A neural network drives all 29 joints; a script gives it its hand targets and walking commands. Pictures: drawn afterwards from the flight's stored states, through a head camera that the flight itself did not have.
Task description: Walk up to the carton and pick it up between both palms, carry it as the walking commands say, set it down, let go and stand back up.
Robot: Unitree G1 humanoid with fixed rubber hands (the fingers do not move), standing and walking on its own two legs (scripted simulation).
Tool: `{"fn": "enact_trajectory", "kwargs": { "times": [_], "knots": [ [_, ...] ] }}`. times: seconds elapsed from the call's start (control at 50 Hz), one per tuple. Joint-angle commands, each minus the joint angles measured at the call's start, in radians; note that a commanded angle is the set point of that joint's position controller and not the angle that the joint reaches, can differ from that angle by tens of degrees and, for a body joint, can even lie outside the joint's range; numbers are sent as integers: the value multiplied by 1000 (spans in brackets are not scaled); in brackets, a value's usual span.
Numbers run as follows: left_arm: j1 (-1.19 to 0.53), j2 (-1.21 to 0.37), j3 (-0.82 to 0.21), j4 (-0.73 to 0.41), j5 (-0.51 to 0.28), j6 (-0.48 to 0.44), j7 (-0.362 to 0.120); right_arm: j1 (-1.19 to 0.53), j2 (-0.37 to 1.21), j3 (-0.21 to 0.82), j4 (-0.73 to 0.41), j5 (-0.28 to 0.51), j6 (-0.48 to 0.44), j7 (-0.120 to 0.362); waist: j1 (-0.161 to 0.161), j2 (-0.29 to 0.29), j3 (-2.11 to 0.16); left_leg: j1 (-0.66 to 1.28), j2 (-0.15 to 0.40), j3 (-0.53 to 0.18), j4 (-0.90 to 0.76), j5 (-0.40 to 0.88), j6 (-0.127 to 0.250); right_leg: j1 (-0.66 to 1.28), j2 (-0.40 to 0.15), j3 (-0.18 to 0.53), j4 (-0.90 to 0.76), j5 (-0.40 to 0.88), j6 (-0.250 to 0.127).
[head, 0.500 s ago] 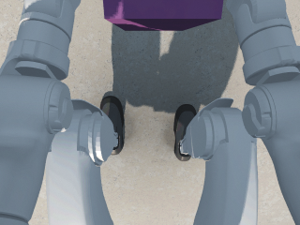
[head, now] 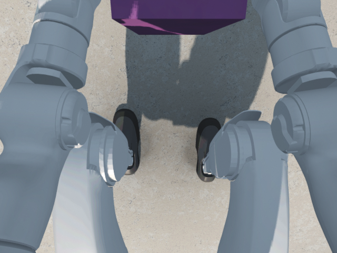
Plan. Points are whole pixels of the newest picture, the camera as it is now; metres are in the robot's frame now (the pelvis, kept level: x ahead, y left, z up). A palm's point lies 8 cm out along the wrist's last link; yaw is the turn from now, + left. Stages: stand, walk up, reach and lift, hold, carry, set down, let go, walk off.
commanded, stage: reach and lift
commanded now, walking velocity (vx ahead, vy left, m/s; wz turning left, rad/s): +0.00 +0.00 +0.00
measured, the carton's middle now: out of the picture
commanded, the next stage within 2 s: none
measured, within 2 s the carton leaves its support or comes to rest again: leaves its support in 0.56 s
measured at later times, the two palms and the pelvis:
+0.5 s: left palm out of the picture +0.56 +0.15 -0.18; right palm out of the picture +0.57 -0.12 -0.18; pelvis +0.00 +0.00 -0.01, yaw +0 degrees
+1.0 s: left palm out of the picture +0.56 +0.14 -0.12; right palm out of the picture +0.57 -0.12 -0.11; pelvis -0.01 -0.01 +0.00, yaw +0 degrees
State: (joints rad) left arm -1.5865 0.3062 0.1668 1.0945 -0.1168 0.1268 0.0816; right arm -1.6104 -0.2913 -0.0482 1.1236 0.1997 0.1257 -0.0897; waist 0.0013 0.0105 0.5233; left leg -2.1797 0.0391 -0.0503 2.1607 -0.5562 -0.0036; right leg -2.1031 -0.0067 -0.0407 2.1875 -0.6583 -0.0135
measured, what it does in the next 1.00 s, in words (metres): stands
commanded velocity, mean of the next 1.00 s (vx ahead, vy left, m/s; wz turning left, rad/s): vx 0.00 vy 0.00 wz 0.00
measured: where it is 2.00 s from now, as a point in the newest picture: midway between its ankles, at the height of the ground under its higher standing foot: (167, 155)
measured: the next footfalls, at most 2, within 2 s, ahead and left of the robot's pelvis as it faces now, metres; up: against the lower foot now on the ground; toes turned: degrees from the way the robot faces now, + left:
none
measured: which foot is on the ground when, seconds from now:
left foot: down 0.00-1.00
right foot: down 0.00-1.00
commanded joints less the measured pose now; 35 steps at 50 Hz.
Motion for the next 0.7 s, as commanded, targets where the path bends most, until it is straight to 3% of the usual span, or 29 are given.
{"fn": "enact_trajectory", "kwargs": {
  "times": [0.0, 0.08, 0.1, 0.12, 0.16, 0.2, 0.26, 0.32, 0.34, 0.36, 0.38, 0.4, 0.42, 0.44, 0.46, 0.48, 0.52, 0.56, 0.58, 0.6, 0.62, 0.64, 0.68],
  "knots": [
    [-438, -921, -165, -60, 16, 40, -245, -567, 852, 173, -272, -17, 11, 246, 37, -19, -1103, 714, -139, 105, -73, 399, 8, 382, 142, 6, -144, 368, 14],
    [-415, -964, -171, -76, 33, 63, -284, -585, 931, 180, -289, -4, 38, 281, 67, -8, -1086, 665, -140, 117, -78, 361, 21, 379, 146, 13, -136, 345, 12],
    [-411, -977, -177, -72, 23, 71, -293, -538, 938, 174, -262, -16, 44, 287, 53, -12, -1060, 656, -142, 116, -78, 365, 14, 351, 142, 3, -138, 344, 5],
    [-415, -985, -182, -104, 29, 76, -296, -548, 959, 182, -303, 1, 42, 293, 70, -7, -1065, 658, -139, 113, -83, 382, 15, 343, 150, 7, -140, 353, 3],
    [-422, -985, -180, -104, 8, 76, -304, -550, 985, 189, -305, -7, 52, 300, 59, -30, -1088, 663, -139, 120, -69, 397, 15, 381, 146, 2, -138, 363, 0],
    [-446, -994, -182, -117, -4, 77, -308, -583, 996, 203, -321, 6, 55, 297, 79, -28, -1123, 683, -139, 116, -59, 417, 19, 375, 146, 7, -130, 376, 5],
    [-417, -1030, -186, -98, 11, 86, -313, -612, 979, 199, -339, 22, 54, 295, 81, 19, -1110, 649, -142, 115, -63, 404, 19, 357, 150, 0, -131, 370, 3],
    [-459, -1020, -216, -126, -21, 83, -308, -622, 986, 226, -362, 25, 55, 291, 57, -31, -1142, 692, -133, 101, -59, 439, 25, 375, 144, -8, -126, 397, 8],
    [-461, -1015, -204, -125, -5, 82, -309, -591, 1003, 215, -309, 25, 61, 294, 70, 4, -1132, 690, -134, 122, -52, 423, 19, 378, 148, 3, -134, 393, -1],
    [-489, -1022, -219, -148, -29, 81, -305, -609, 1009, 229, -347, 34, 59, 290, 55, -18, -1172, 685, -131, 110, -62, 422, 23, 410, 149, -4, -124, 399, 2],
    [-510, -1010, -263, -233, -49, 76, -295, -646, 1012, 274, -450, 70, 53, 285, 83, -6, -1329, 786, -134, 120, -64, 472, 18, 482, 156, -5, -129, 448, 6],
    [-543, -1015, -278, -224, -77, 77, -291, -646, 1015, 271, -420, 66, 58, 275, 35, -38, -1363, 809, -127, 105, -45, 528, 18, 495, 151, -20, -119, 484, 7],
    [-553, -1007, -267, -260, -67, 79, -284, -698, 998, 288, -485, 92, 55, 266, 81, -10, -1456, 845, -135, 114, -43, 559, 19, 538, 148, -7, -115, 519, 16],
    [-596, -1014, -286, -273, -78, 79, -279, -662, 1004, 279, -442, 81, 59, 256, 51, -1, -1478, 859, -126, 114, -34, 571, 14, 531, 152, -17, -122, 524, 7],
    [-616, -1021, -309, -342, -107, 82, -271, -726, 996, 299, -533, 98, 58, 244, 43, -7, -1630, 959, -141, 105, -47, 610, 16, 610, 155, -24, -125, 557, 11],
    [-638, -1028, -335, -391, -106, 87, -259, -717, 995, 310, -580, 113, 55, 236, 69, 45, -1729, 1041, -136, 117, -46, 674, 6, 623, 155, -14, -127, 599, 10],
    [-694, -1015, -359, -431, -133, 93, -237, -804, 985, 327, -631, 143, 64, 218, 48, 16, -1869, 1112, -144, 107, -52, 686, 21, 663, 153, -36, -128, 604, 26],
    [-737, -1016, -349, -466, -155, 93, -234, -774, 1035, 320, -597, 128, 89, 200, 48, -8, -1911, 1045, -145, 132, -65, 660, 16, 757, 154, -23, -157, 624, 27],
    [-752, -1018, -340, -469, -155, 96, -229, -780, 1067, 313, -583, 124, 97, 198, 64, -26, -1960, 1018, -154, 136, -77, 635, 20, 799, 163, -18, -151, 631, 22],
    [-753, -1039, -341, -457, -142, 104, -230, -766, 1074, 290, -569, 107, 105, 191, 43, -23, -1971, 1024, -146, 127, -90, 619, 19, 786, 165, -26, -161, 618, 28],
    [-782, -1032, -363, -515, -153, 106, -224, -750, 1100, 306, -574, 118, 118, 187, 56, -6, -2008, 1041, -147, 145, -83, 611, 14, 808, 165, -17, -164, 613, 19],
    [-775, -1052, -352, -499, -157, 116, -227, -785, 1078, 304, -585, 108, 123, 183, 57, -15, -2020, 1034, -150, 141, -103, 591, 7, 830, 167, -22, -176, 603, 15],
    [-769, -1045, -297, -490, -114, 131, -223, -835, 1109, 289, -613, 107, 134, 180, 110, -24, -2032, 1027, -154, 143, -130, 555, 15, 818, 170, -21, -197, 562, 24]
  ]
}}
